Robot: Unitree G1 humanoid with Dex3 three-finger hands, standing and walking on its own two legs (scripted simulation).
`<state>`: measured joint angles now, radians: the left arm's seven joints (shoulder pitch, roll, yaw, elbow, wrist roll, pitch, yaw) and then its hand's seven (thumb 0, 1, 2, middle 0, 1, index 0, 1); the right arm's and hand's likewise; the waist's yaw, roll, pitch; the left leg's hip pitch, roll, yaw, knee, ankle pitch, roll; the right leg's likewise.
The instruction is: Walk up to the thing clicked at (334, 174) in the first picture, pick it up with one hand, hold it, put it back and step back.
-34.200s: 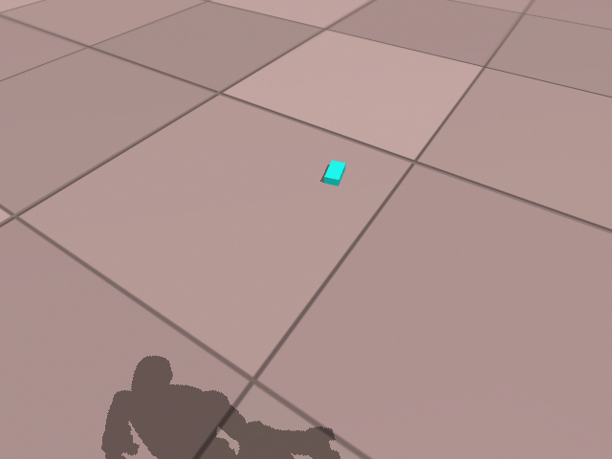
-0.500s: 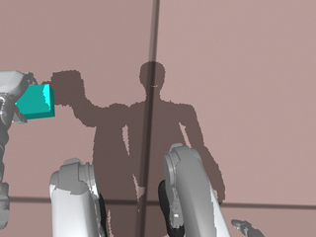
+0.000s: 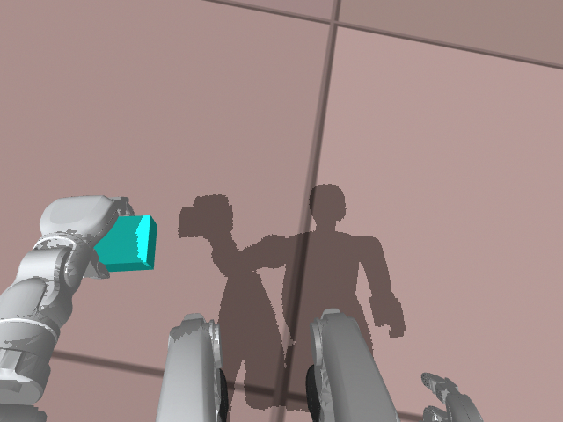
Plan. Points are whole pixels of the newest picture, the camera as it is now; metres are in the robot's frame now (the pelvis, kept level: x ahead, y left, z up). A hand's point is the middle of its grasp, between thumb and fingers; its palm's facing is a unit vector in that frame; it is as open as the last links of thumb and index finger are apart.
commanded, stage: lift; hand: left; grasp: from above
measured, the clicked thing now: (104, 244) +0.41 +0.26 -0.11
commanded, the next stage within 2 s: hold in 0.80 s
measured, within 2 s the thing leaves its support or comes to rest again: neither
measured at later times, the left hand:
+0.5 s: hand (53, 221) +0.37 +0.24 +0.08, palm faces -0.45 -0.05 -0.89, open 10.3 cm
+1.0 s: hand (28, 161) +0.40 +0.23 +0.15, palm faces -0.46 -0.05 -0.88, open 10.3 cm
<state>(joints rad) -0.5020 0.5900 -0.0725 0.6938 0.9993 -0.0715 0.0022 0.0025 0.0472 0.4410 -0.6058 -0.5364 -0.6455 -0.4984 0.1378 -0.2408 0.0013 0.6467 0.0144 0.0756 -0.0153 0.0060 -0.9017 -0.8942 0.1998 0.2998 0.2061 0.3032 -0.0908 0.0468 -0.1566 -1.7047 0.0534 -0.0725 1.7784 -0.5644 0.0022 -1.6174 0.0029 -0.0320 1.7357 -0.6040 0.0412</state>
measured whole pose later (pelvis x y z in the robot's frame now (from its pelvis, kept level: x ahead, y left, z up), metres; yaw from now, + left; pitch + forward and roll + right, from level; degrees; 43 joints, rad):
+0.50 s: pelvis +0.04 +0.00 +0.16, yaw +2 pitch +15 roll -2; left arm -0.36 0.44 -0.17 0.83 1.03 -0.06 0.13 0.00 0.04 0.45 -0.61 -0.54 -0.65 -0.50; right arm 0.23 -0.25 -0.03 0.73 0.04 -0.01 -0.06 0.01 -0.90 -0.90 0.20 0.30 0.21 0.30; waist -0.07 0.04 -0.13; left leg -0.98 0.06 -0.01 1.14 -0.43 -0.01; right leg -0.92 0.00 0.00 1.11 -0.46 0.03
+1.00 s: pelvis +0.09 +0.00 +0.22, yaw +2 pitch +9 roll -1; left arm -0.32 0.40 -0.19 0.81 1.03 -0.02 0.10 0.00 0.02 0.46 -0.62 -0.54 -0.66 -0.50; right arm 0.25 -0.24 -0.06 0.73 0.04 0.04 -0.05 0.01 -0.90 -0.89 0.20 0.30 0.20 0.30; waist -0.05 0.03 -0.08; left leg -0.58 0.04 0.03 0.77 -0.35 -0.01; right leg -0.54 -0.02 0.02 0.75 -0.37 0.03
